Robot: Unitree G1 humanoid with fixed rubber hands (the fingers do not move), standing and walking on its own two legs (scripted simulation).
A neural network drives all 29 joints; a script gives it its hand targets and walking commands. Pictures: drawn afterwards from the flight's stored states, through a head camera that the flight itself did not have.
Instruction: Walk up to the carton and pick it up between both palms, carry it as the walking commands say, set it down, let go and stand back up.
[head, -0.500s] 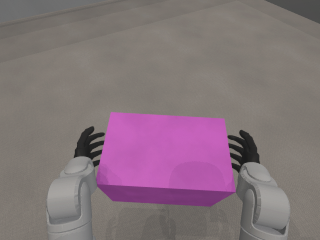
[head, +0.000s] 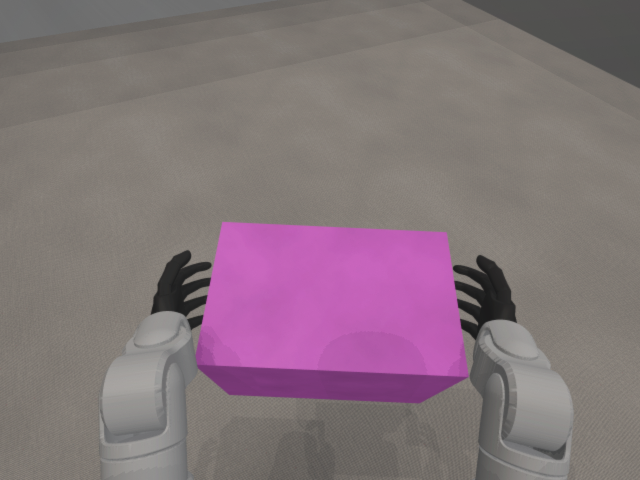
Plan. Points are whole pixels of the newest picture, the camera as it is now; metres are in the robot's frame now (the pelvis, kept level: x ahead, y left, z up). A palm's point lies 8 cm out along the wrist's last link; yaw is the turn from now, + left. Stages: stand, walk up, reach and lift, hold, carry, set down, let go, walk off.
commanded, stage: carry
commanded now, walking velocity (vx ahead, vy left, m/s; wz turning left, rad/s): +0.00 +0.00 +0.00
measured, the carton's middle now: (329, 320) +0.31 +0.00 +0.01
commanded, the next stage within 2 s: none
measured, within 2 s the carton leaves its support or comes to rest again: neither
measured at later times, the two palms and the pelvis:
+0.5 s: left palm (150, 379) +0.19 +0.18 +0.09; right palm (512, 404) +0.18 -0.17 +0.10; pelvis -0.06 +0.01 -0.01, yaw -1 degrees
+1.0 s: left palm (164, 380) +0.20 +0.18 +0.06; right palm (496, 395) +0.20 -0.17 +0.07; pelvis -0.06 +0.01 -0.01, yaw -1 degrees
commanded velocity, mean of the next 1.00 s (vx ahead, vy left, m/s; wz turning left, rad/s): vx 0.00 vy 0.00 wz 0.00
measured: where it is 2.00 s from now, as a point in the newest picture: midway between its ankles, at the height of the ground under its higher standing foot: outside the picture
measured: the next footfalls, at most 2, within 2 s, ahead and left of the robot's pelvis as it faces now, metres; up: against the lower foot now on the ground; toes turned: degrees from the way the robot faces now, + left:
none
